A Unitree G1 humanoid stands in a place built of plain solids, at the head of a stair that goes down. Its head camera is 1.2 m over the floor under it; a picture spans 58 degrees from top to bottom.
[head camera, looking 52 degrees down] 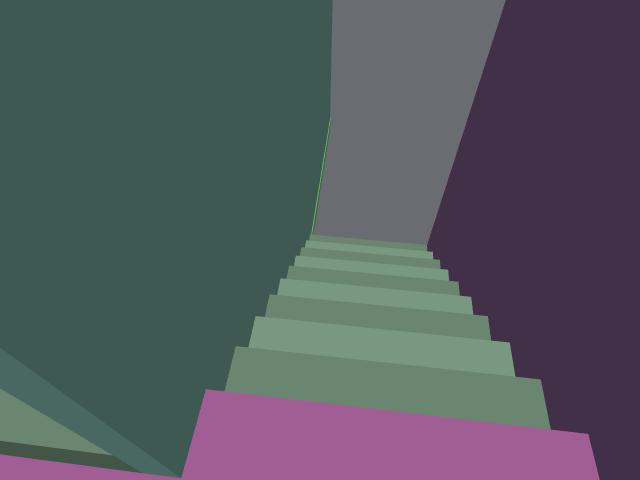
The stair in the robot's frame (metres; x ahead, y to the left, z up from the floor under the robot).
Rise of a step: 0.20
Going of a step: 0.22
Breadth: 1.02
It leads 7 degrees to the right of straight ahead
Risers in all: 10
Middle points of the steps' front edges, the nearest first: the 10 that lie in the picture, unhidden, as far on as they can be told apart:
0.36 -0.19 0.00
0.57 -0.22 -0.20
0.79 -0.24 -0.39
1.01 -0.27 -0.59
1.23 -0.29 -0.79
1.45 -0.32 -0.98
1.67 -0.34 -1.18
1.89 -0.37 -1.38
2.11 -0.39 -1.58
2.33 -0.42 -1.77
